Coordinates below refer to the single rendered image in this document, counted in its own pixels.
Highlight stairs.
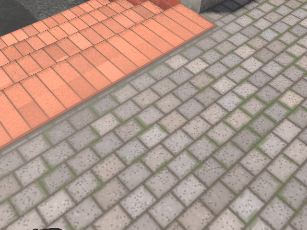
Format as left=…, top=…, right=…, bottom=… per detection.
left=0, top=0, right=164, bottom=90

